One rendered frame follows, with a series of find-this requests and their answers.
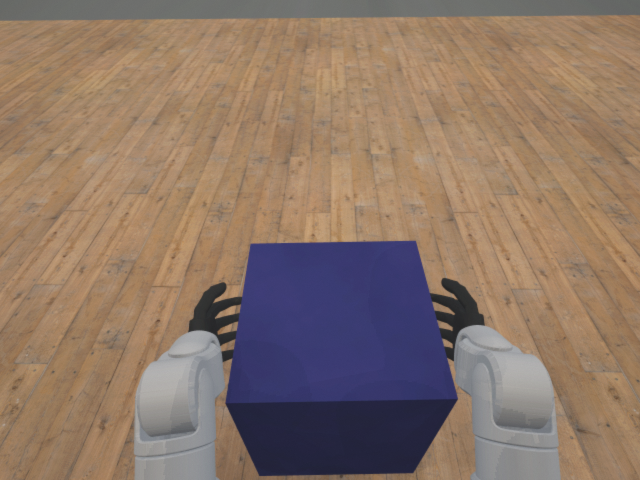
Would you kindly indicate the right robot hand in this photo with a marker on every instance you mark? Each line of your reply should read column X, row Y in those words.
column 465, row 309

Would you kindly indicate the robot left forearm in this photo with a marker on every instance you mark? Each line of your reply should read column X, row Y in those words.
column 175, row 424

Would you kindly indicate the carton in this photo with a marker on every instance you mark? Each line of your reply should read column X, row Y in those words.
column 339, row 365

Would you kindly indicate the robot right forearm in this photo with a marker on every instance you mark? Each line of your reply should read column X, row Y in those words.
column 513, row 407

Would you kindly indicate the left robot hand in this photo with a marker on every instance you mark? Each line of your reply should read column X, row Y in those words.
column 206, row 311

